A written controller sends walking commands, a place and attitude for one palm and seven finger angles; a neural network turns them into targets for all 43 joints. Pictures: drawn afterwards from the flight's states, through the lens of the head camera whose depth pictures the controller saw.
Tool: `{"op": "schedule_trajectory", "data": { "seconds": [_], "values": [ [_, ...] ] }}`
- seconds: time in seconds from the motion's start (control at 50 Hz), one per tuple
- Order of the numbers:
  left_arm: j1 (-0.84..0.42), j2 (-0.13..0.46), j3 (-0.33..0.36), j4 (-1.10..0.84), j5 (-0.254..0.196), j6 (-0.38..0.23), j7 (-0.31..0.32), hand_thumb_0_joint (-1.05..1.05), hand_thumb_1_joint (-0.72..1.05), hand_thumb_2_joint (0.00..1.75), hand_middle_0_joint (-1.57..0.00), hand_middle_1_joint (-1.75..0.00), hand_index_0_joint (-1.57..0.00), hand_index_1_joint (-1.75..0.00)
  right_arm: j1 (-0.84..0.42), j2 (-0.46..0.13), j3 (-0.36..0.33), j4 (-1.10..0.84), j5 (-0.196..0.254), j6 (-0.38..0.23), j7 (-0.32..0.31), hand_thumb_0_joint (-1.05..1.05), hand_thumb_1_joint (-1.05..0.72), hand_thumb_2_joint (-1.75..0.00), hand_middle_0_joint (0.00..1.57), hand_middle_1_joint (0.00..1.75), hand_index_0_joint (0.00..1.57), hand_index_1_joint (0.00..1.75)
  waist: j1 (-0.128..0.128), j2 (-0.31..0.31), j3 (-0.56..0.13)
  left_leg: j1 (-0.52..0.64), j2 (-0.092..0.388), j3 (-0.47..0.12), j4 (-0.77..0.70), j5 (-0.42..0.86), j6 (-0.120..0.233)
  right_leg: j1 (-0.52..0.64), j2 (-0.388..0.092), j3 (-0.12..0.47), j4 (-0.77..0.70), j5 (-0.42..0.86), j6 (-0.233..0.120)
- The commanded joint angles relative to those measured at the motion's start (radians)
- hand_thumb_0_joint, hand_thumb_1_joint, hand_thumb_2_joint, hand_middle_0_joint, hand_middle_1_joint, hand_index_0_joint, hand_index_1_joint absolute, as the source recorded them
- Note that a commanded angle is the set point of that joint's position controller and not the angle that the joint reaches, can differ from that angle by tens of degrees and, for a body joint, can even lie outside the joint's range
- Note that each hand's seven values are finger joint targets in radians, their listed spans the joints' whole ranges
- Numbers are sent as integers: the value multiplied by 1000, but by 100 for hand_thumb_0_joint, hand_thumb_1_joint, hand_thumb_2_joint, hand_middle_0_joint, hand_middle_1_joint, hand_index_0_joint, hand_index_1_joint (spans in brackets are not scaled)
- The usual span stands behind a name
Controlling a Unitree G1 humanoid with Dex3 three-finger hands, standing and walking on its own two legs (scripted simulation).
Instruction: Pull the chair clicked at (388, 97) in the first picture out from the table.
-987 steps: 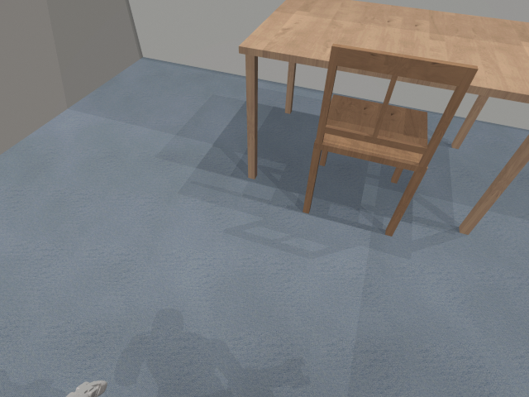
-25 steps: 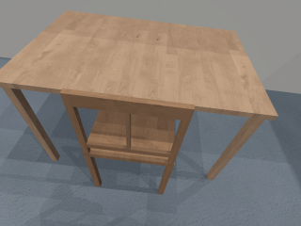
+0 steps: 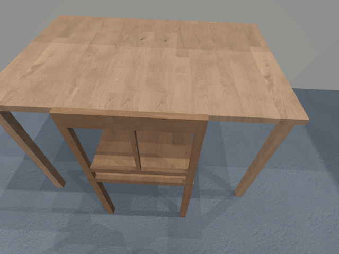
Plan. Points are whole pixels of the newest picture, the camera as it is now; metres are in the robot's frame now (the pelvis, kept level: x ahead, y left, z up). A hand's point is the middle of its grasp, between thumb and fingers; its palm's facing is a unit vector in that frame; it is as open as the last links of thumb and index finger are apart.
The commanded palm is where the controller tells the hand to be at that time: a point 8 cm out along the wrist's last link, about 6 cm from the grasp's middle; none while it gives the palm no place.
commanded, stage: look again from close up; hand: left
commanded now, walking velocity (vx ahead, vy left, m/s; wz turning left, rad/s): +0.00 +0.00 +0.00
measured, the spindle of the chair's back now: (135, 150) +0.46 +0.13 -0.12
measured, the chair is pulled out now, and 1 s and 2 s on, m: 0.00 0.00 0.00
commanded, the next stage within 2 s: raise the hand toward the chair's back in 0.92 s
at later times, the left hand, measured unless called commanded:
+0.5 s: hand out of the picture +0.01 +0.17 -0.17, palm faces +0.00 -0.98 -0.19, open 7.4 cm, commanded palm none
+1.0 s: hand out of the picture -0.02 +0.17 -0.17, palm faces +0.00 -0.98 -0.18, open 7.4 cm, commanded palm none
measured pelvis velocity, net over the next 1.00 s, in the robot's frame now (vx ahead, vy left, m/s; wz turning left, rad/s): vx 0.01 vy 0.01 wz -0.01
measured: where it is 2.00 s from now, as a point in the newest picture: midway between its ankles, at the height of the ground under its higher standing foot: outside the picture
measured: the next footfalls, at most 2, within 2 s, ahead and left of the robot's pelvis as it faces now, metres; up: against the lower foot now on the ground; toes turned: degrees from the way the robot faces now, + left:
none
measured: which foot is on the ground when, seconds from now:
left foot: down 0.00-1.00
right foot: down 0.00-1.00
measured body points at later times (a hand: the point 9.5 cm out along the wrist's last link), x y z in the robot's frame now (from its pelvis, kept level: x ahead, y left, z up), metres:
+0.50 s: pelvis +0.02 +0.00 +0.01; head +0.03 +0.02 +0.46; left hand +0.01 +0.23 -0.16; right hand +0.06 -0.23 -0.14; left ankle +0.03 +0.08 -0.73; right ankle -0.07 -0.11 -0.73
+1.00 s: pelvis +0.01 +0.01 +0.01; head +0.02 +0.02 +0.46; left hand -0.02 +0.23 -0.15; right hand +0.01 -0.22 -0.15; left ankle +0.03 +0.08 -0.73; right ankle -0.07 -0.11 -0.73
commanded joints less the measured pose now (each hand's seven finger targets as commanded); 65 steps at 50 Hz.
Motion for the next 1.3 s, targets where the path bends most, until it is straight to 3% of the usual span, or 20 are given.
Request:
{"op": "schedule_trajectory", "data": {
  "seconds": [0.0, 0.12, 0.2, 0.38, 0.68, 0.82, 0.96, 0.98, 1.0, 1.02, 1.04, 1.06, 1.08, 1.1, 1.14, 1.16, 1.18, 1.22, 1.24, 1.28],
  "values": [
    [80, 85, 18, -30, -4, -22, 9, 0, 90, 90, -20, -30, -20, -30, 23, -103, -12, -45, 0, -33, -12, 0, -90, -90, 20, 30, 20, 30, 35, -19, 9, 84, 114, -146, -100, 302, -5, -68, -109, 105, -68, 285, -41],
    [83, 101, 17, -32, -3, -15, 12, 0, 90, 90, -20, -30, -20, -30, -7, -118, -11, -28, 4, -31, -15, 0, -90, -90, 20, 30, 20, 30, 37, -72, 31, 126, 108, -131, -118, 354, -6, -65, -123, 104, -75, 358, -21],
    [84, 115, 20, -37, -2, -7, 10, 0, 90, 90, -20, -30, -20, -30, -38, -132, -14, -26, 4, -27, -13, 0, -90, -90, 20, 30, 20, 30, 44, -38, 25, 156, 113, -134, -147, 336, -3, -74, -123, 103, -85, 284, -14],
    [83, 142, 20, -35, 1, -6, 8, 0, 90, 90, -20, -30, -20, -30, -79, -152, -16, -30, 8, -27, -14, 0, -90, -90, 20, 30, 20, 30, 43, -17, -12, 218, 113, -126, -157, 402, -8, -49, -139, 103, -107, 355, -4],
    [103, 134, 13, -9, 5, 0, 0, 0, 90, 90, -20, -30, -20, -30, -88, -150, -15, -11, 11, -21, -9, 0, -90, -90, 20, 30, 20, 30, 49, -44, 64, 201, 111, -133, -245, 214, -10, -85, -145, 98, -164, 211, 0],
    [114, 133, 12, 1, 3, -2, 0, 0, 90, 90, -20, -30, -20, -30, -68, -147, -14, 4, 11, -25, -9, 0, -90, -90, 20, 30, 20, 30, 50, -48, 32, 225, 114, -132, -243, 251, -9, -70, -148, 97, -163, 232, 1],
    [122, 125, 11, 11, 3, 1, -1, 0, 90, 90, -20, -30, -20, -30, -55, -139, -12, 15, 12, -23, -10, 0, -90, -90, 20, 30, 20, 30, 51, -37, 74, 197, 110, -134, -263, 195, -11, -84, -146, 97, -173, 191, -1],
    [122, 124, 12, 13, 3, 2, -1, 0, 90, 90, -20, -30, -20, -30, -51, -136, -12, 16, 12, -24, -11, 0, -90, -90, 20, 30, 20, 30, 51, -30, 63, 204, 111, -135, -263, 209, -10, -81, -146, 97, -170, 199, -1],
    [119, 127, 7, 13, 25, -31, 30, 0, 90, 90, -20, -30, -20, -30, -90, -164, -9, -53, 8, -32, -2, 0, -90, -90, 20, 30, 20, 30, 45, 19, 110, 146, 118, -119, -58, 491, -34, -156, -159, 119, -149, 456, 11],
    [-536, 343, 115, -1508, -175, -200, 22, 0, 88, 89, -20, -30, -20, -30, -12, -339, -70, -396, 50, -154, -36, 0, -90, -90, 20, 30, 20, 30, -91, 178, -403, 487, 58, -122, -142, 550, -57, -175, -69, -25, -16, 416, 12],
    [-416, 403, 157, -1443, -107, -167, 54, 0, 85, 88, -20, -29, -20, -29, -117, -228, -8, -316, 60, -236, -68, 0, -90, -90, 20, 30, 20, 30, -21, 232, -373, 529, 115, -96, -168, 544, -77, -236, -40, -23, 81, 181, 11],
    [-199, 230, 90, -1226, -117, -123, 80, 0, 83, 87, -19, -29, -19, -29, -102, -240, -34, -290, 38, -286, -66, 0, -90, -90, 20, 30, 20, 30, -13, 199, -341, 457, 114, -136, -206, 467, -89, -275, -36, -32, 130, 42, -3],
    [143, -5, -41, -906, -133, -25, 80, 0, 81, 86, -19, -29, -19, -29, -74, -186, -34, -271, 63, -296, -45, 0, -90, -90, 20, 30, 20, 30, -20, 95, -148, 330, 110, -166, -231, 377, -75, -351, -51, -43, 170, 23, 2],
    [29, 14, -49, -1158, -190, -52, 59, 0, 78, 85, -19, -28, -19, -28, -68, -233, -43, -347, 67, -289, -38, 0, -90, -90, 20, 30, 20, 30, -6, 93, -138, 274, 96, -180, -201, 301, -78, -345, -61, -54, 150, 24, 11],
    [-11, 45, -20, -1144, -178, -126, 16, 0, 74, 83, -18, -27, -18, -27, -127, -260, -51, -422, 52, -308, -43, 0, -90, -90, 20, 30, 20, 30, -19, -6, -117, 140, 56, -151, -83, 95, -56, -362, -53, -68, 71, 55, 13],
    [-4, 67, 23, -1034, -167, -163, -4, 0, 71, 82, -18, -27, -18, -27, -118, -271, -58, -432, 32, -297, -38, 0, -90, -90, 20, 30, 20, 30, -33, -126, -80, 35, 39, -145, -12, 32, -53, -432, -47, -79, 66, 49, 11],
    [65, 60, 68, -889, -174, -217, -40, 0, 69, 81, -18, -27, -18, -27, -135, -270, -67, -446, 25, -284, -35, 0, -90, -90, 20, 30, 20, 30, -18, -242, -37, -67, 34, -137, 60, 28, -53, -512, -43, -89, 102, 33, 12],
    [280, 44, 131, -787, -218, -350, -161, 0, 64, 79, -17, -26, -17, -26, -204, -265, -86, -495, 17, -265, -21, 0, -90, -90, 20, 30, 20, 30, 62, -396, -78, -238, 30, -104, 163, 71, -62, -578, -29, -93, 223, 79, 11],
    [378, 81, 179, -753, -236, -406, -232, 0, 62, 78, -17, -26, -17, -26, -233, -260, -94, -520, 26, -258, -5, 0, -90, -90, 20, 30, 20, 30, 117, -363, -107, -292, 18, -82, 190, 94, -72, -542, -36, -64, 263, 158, 6],
    [301, 136, 218, -796, -290, -501, -381, 0, 57, 76, -17, -25, -17, -25, -270, -276, -103, -590, 34, -253, 11, 0, -90, -90, 20, 30, 20, 30, 108, -258, -182, -352, 1, -52, 267, 70, -86, -535, -69, -3, 327, 232, 12]
  ]
}}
